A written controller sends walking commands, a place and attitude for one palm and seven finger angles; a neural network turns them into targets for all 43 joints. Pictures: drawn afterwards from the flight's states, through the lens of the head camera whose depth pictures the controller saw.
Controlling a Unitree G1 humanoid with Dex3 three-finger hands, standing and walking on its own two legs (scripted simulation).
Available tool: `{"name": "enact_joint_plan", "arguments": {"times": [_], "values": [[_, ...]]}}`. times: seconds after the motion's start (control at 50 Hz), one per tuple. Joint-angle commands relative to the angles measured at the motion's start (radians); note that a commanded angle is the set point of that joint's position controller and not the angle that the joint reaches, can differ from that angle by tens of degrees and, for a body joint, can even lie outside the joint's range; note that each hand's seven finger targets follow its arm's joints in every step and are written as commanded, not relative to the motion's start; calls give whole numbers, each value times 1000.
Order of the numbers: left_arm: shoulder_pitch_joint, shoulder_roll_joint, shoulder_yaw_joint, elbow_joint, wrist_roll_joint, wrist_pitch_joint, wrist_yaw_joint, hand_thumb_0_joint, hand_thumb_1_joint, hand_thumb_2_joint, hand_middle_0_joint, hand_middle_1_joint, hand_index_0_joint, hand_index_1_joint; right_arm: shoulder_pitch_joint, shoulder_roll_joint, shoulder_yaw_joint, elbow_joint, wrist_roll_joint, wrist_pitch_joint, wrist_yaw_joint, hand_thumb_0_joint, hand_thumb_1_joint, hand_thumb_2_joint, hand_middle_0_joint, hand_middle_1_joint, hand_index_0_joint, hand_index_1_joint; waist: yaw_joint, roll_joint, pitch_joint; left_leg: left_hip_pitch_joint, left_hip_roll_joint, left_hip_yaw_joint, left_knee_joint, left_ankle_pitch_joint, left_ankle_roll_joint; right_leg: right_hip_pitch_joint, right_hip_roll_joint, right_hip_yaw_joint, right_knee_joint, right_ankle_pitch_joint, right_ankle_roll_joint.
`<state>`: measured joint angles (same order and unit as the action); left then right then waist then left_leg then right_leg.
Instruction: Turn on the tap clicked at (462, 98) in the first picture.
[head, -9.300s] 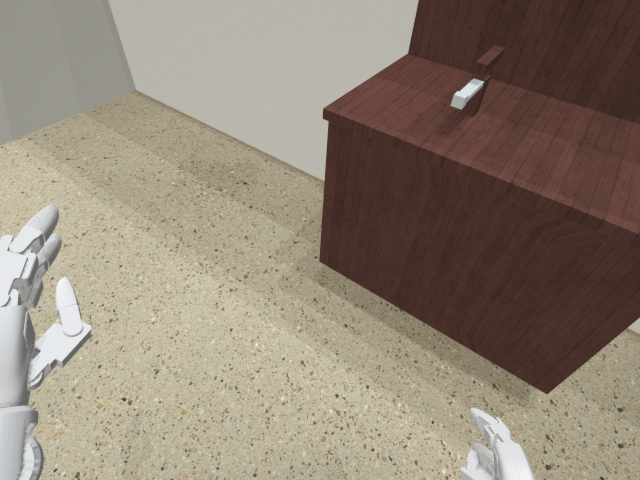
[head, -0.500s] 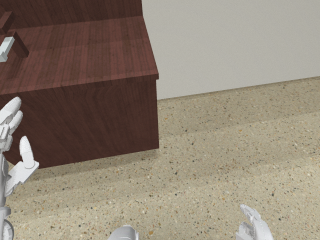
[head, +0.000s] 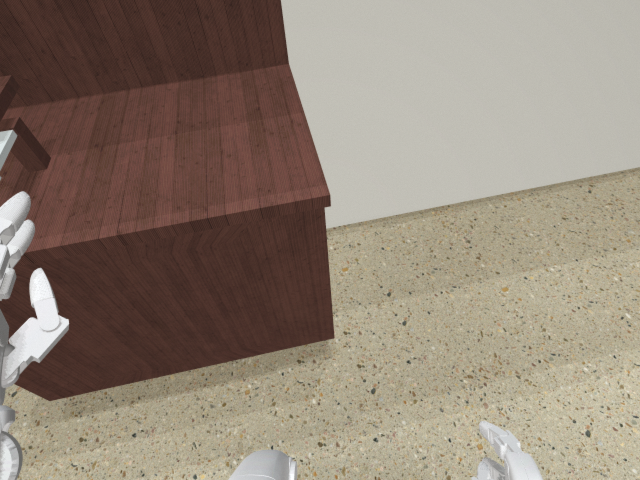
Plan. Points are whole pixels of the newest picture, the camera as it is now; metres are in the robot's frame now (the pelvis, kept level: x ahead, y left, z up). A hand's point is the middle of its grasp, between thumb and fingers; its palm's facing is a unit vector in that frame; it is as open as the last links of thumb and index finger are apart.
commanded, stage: take the last steps up to it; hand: left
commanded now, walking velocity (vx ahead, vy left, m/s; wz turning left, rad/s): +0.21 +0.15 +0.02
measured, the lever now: out of the picture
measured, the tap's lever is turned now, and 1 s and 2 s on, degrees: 0 0 0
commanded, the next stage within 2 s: come to a stop and stand still in 0.30 s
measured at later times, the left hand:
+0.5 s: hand (47, 234) +0.31 +0.29 +0.19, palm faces +0.34 -0.81 -0.47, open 7.4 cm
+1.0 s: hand (37, 248) +0.30 +0.31 +0.17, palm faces +0.35 -0.84 -0.41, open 7.4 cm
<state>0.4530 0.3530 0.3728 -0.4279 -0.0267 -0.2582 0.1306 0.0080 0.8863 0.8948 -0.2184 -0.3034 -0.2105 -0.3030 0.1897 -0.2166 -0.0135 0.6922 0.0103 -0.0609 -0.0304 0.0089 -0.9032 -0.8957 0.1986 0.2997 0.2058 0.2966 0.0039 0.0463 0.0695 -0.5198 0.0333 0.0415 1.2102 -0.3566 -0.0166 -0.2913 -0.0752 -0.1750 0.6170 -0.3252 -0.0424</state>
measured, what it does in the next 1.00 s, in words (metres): walks ahead: left foot, then right foot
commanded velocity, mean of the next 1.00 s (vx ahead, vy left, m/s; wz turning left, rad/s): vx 0.00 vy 0.04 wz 0.01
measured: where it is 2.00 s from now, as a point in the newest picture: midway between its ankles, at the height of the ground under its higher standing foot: outside the picture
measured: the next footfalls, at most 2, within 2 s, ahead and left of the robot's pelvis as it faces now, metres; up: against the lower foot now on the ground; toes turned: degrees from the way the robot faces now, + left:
left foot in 0.24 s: +0.15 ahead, +0.19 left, +0.00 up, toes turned +0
right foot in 0.52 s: +0.15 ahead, -0.01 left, +0.00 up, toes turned -8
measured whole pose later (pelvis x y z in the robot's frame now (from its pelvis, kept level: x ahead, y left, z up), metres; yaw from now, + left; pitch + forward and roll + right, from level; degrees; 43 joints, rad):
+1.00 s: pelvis +0.08 +0.08 +0.01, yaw -3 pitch +0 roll +0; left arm 0.49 0.38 0.34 -0.49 -0.04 -0.19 0.15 0.01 0.89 0.90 -0.22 -0.30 -0.21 -0.30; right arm 0.20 -0.21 0.01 0.57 0.00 -0.06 -0.08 0.01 -0.90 -0.90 0.20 0.30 0.20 0.30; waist 0.01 0.00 0.02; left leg -0.28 0.04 0.07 0.53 -0.25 0.00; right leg -0.28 0.01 -0.11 0.50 -0.22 -0.05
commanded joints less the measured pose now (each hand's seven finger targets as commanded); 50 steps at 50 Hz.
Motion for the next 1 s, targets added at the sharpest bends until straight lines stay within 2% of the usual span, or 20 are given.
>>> {"name": "enact_joint_plan", "arguments": {"times": [0.0, 0.08, 0.16, 0.18, 0.2, 0.22, 0.24, 0.26, 0.3, 0.36, 0.46, 0.5, 0.54, 0.58, 0.62, 0.66, 0.72, 0.78, 0.88, 0.98], "values": [[-47, 197, 106, -254, 9, -85, 25, 0, 900, 900, -200, -300, -200, -300, -80, -82, -38, -185, -6, -52, -9, 0, -900, -900, 200, 300, 200, 300, -12, -158, -129, -97, 79, -23, -170, 64, -4, 184, -271, 204, -257, 563, -84], [4, 220, 140, -318, 5, -73, 53, 0, 900, 900, -200, -300, -200, -300, -65, -66, -47, -222, -12, -62, -14, 0, -900, -900, 200, 300, 200, 300, 11, -223, -176, 104, 24, 110, -510, 102, 12, 206, -246, 160, -221, 569, -75], [-30, 216, 148, -311, 6, -68, 65, 0, 900, 900, -200, -300, -200, -300, -38, -68, -58, -234, -13, -58, -29, 0, -900, -900, 200, 300, 200, 300, -4, -142, -179, 309, -19, 159, -731, 193, 15, 136, -188, 143, -116, 346, -33], [-42, 199, 128, -314, 4, -70, 61, 0, 900, 900, -200, -300, -200, -300, -23, -91, -70, -236, -3, -58, -35, 0, -900, -900, 200, 300, 200, 300, -19, -41, -186, 396, 18, 102, -775, 203, 31, 72, -160, 127, 9, 269, -10], [-65, 193, 128, -319, 0, -74, 60, 0, 900, 900, -200, -300, -200, -300, -19, -118, -77, -243, 2, -58, -34, 0, -900, -900, 200, 300, 200, 300, -23, 148, -203, 477, 156, -93, -816, 308, 99, -62, -50, 64, 213, 69, 38], [-87, 189, 122, -318, -1, -80, 55, 0, 900, 900, -200, -300, -200, -300, -16, -123, -81, -257, 7, -62, -26, 0, -900, -900, 200, 300, 200, 300, -14, 257, -212, 510, 302, -322, -862, 452, 187, -206, 34, 58, 418, -320, 62], [-41, 225, 150, -233, 0, -77, 51, 0, 900, 900, -200, -300, -200, -300, -25, -108, -71, -236, -2, -68, -31, 0, -900, -900, 200, 300, 200, 300, -13, 272, -217, 466, 353, -409, -905, 347, 257, -260, 24, 107, 555, -347, 54], [-39, 228, 155, -247, -4, -76, 48, 0, 900, 900, -200, -300, -200, -300, -35, -103, -71, -232, -1, -70, -28, 0, -900, -900, 200, 300, 200, 300, -12, 236, -210, 453, 342, -383, -886, 313, 285, -295, -8, 138, 568, -295, 55], [-33, 201, 127, -344, -5, -76, 36, 0, 900, 900, -200, -300, -200, -300, -42, -100, -72, -221, 9, -81, -17, 0, -900, -900, 200, 300, 200, 300, -6, 170, -195, 422, 272, -224, -848, 385, 240, -280, -22, 117, 483, -219, 66], [42, 182, 111, -379, -18, -59, 33, 0, 900, 900, -200, -300, -200, -300, -43, -91, -53, -217, 9, -102, -7, 0, -900, -900, 200, 300, 200, 300, -2, 194, -209, 349, 214, -103, -846, 435, 196, -135, 5, 58, 265, -124, 70], [21, 208, 143, -290, -26, -8, 45, 0, 900, 900, -200, -300, -200, -300, -40, -83, -13, -219, -2, -89, -28, 0, -900, -900, 200, 300, 200, 300, -2, 68, -216, 318, 224, -80, -768, 454, 105, 88, 49, 63, -130, 60, 67], [-24, 205, 135, -250, -21, 2, 44, 0, 900, 900, -200, -300, -200, -300, -48, -73, -2, -225, 0, -75, -36, 0, -900, -900, 200, 300, 200, 300, -16, -25, -214, 207, 150, -23, -701, 287, 40, 205, -31, 198, -185, 399, 33], [-41, 159, 81, -199, -34, 23, 35, 0, 900, 900, -200, -300, -200, -300, -21, -77, -14, -219, 3, -74, -26, 0, -900, -900, 200, 300, 200, 300, -26, -229, -204, 225, 18, 31, -567, 166, -19, 142, -172, 382, -213, 584, -54], [-85, 175, 80, -218, -27, 24, 41, 0, 900, 900, -200, -300, -200, -300, -37, -65, 0, -216, 5, -67, -22, 0, -900, -900, 200, 300, 200, 300, -19, -210, -196, 186, -5, -5, -518, -17, -18, 161, -224, 394, -217, 709, -93], [-77, 185, 87, -235, -13, 21, 47, 0, 900, 900, -200, -300, -200, -300, -59, -54, 14, -215, -4, -61, -31, 0, -900, -900, 200, 300, 200, 300, -10, -199, -195, 161, -3, -25, -573, -20, -8, 222, -203, 311, -186, 738, -71], [-46, 190, 93, -263, -8, 20, 51, 0, 900, 900, -200, -300, -200, -300, -71, -60, 13, -225, -10, -48, -43, 0, -900, -900, 200, 300, 200, 300, -3, -153, -216, 201, -5, -13, -673, 118, -4, 255, -153, 250, -146, 734, -38], [28, 193, 98, -291, -14, 21, 51, 0, 900, 900, -200, -300, -200, -300, -69, -88, -5, -255, -8, -31, -53, 0, -900, -900, 200, 300, 200, 300, 2, -21, -242, 319, 86, -64, -744, 536, 14, 194, -65, 204, -112, 540, 13], [8, 204, 103, -358, -14, 5, 49, 0, 900, 900, -200, -300, -200, -300, -88, -91, -3, -270, -17, -16, -56, 0, -900, -900, 200, 300, 200, 300, 2, 133, -199, 258, 166, -154, -811, 622, 43, 160, 19, 151, -79, 257, 39], [4, 168, 81, -291, -18, 3, 42, 0, 900, 900, -200, -300, -200, -300, -61, -98, -11, -257, -16, -39, -57, 0, -900, -900, 200, 300, 200, 300, 6, 122, -181, 189, 179, -124, -849, 379, 51, 167, 34, 154, -106, 105, 42], [-52, 148, 46, -243, -17, 24, 44, 0, 900, 900, -200, -300, -200, -300, -51, -105, -15, -242, -11, -49, -52, 0, -900, -900, 200, 300, 200, 300, -5, -16, -149, 172, 52, -45, -760, 45, 13, 104, -46, 294, -274, 89, 12]]}}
